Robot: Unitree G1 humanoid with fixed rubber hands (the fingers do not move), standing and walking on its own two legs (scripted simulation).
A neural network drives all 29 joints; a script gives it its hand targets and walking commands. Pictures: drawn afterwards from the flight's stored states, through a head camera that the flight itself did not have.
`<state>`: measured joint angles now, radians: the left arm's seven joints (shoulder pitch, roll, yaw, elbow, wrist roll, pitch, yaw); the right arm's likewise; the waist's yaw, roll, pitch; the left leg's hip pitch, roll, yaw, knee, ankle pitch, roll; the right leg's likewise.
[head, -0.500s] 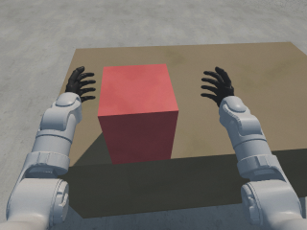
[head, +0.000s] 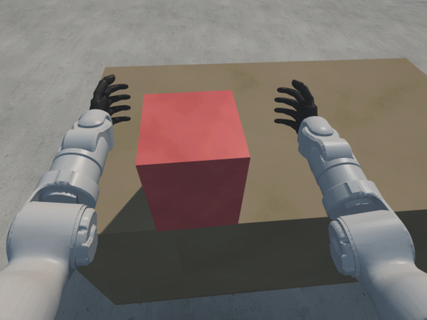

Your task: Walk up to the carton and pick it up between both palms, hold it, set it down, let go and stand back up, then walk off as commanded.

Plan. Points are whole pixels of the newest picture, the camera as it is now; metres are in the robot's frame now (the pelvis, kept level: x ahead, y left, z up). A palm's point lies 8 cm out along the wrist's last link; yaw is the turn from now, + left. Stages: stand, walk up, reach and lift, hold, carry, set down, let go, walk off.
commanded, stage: reach and lift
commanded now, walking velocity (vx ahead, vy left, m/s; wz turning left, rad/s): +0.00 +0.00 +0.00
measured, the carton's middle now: (193, 162) +0.45 +0.04 +0.01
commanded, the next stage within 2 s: none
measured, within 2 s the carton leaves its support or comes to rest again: neither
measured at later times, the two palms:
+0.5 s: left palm (105, 158) +0.43 +0.23 +0.05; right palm (284, 151) +0.44 -0.16 +0.06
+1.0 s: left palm (125, 161) +0.43 +0.19 +0.04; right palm (269, 153) +0.44 -0.13 +0.05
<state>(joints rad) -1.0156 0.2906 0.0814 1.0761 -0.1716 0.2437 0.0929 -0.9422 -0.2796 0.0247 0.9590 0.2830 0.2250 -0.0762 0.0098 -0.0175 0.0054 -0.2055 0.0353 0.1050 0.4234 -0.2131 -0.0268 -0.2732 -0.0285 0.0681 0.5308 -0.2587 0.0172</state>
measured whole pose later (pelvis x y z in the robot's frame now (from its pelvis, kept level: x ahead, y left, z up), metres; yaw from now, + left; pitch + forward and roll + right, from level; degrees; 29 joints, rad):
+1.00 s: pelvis +0.02 +0.01 -0.01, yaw -1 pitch +18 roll +0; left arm -0.85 0.17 0.08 1.32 -0.19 -0.31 0.09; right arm -0.83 -0.12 0.07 1.18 0.28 -0.24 -0.06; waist 0.01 -0.02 -0.20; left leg -0.58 0.07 0.10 0.52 -0.25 -0.03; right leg -0.60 0.00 0.07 0.53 -0.23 0.02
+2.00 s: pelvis +0.01 +0.01 -0.01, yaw -1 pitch +17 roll +0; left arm -0.85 0.12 0.24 1.32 0.01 -0.36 0.14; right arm -0.83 0.01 -0.24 1.18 -0.09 -0.28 -0.12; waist 0.01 -0.02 -0.20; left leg -0.58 0.07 0.10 0.53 -0.24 -0.03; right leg -0.60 0.00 0.07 0.53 -0.23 0.02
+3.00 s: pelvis +0.00 +0.01 -0.01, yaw +0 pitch +16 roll +0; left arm -0.85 0.09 0.24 1.32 0.01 -0.50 0.16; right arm -0.79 0.01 -0.24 1.17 -0.09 -0.45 -0.14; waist 0.01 -0.02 -0.20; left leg -0.58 0.07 0.10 0.53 -0.22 -0.03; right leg -0.60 0.00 0.07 0.53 -0.20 0.02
